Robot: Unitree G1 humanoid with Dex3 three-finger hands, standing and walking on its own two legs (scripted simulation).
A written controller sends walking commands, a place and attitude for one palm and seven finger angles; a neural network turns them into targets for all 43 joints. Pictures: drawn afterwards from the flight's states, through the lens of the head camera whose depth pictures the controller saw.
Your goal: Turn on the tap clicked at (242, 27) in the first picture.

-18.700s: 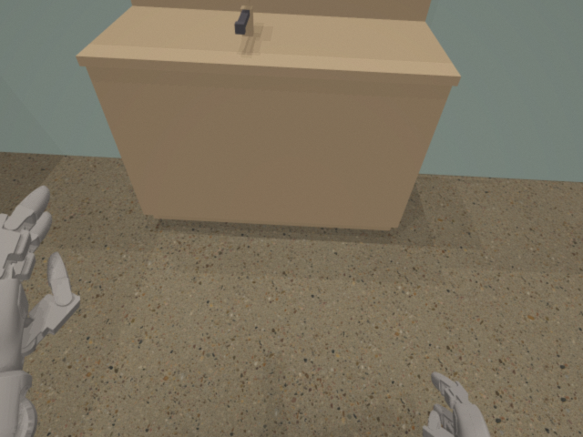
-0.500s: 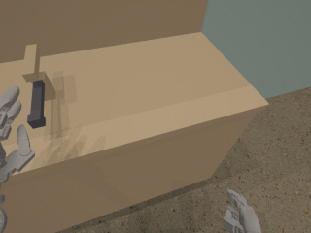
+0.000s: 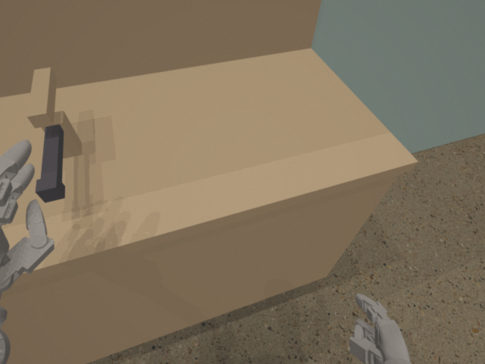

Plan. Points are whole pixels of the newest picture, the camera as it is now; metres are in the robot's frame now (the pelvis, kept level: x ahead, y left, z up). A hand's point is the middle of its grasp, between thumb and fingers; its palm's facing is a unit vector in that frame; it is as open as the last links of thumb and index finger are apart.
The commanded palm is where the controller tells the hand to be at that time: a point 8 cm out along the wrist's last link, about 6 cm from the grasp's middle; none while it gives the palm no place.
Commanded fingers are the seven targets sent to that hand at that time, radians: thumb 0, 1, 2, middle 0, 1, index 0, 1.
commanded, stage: shuffle to correct the standing spot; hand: left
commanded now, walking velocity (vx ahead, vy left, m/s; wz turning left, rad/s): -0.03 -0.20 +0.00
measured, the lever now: (50, 189) +0.34 +0.32 +0.10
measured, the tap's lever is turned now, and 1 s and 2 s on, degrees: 0 0 0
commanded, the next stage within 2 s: come to a stop and stand still in 0.80 s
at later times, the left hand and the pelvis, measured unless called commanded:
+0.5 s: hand (37, 256) +0.21 +0.25 +0.16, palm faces +0.34 -0.87 -0.36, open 7.4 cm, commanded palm +0.15 +0.29 +0.18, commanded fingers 0.00 0.90 0.90 -0.20 -0.30 -0.20 -0.30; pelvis -0.01 +0.01 +0.00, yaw +0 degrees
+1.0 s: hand (8, 241) +0.21 +0.27 +0.18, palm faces +0.37 -0.79 -0.48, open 7.4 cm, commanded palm +0.15 +0.28 +0.18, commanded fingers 0.00 0.90 0.90 -0.20 -0.30 -0.20 -0.30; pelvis -0.01 +0.00 +0.00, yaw +0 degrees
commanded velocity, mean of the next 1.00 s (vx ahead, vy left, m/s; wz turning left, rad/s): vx -0.02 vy -0.17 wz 0.00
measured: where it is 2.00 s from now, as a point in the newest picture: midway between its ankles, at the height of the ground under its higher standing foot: outside the picture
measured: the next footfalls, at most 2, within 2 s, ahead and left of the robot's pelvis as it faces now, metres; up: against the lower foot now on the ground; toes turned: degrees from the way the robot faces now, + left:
none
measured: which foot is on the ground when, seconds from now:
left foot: down 0.00-1.00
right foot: down 0.00-1.00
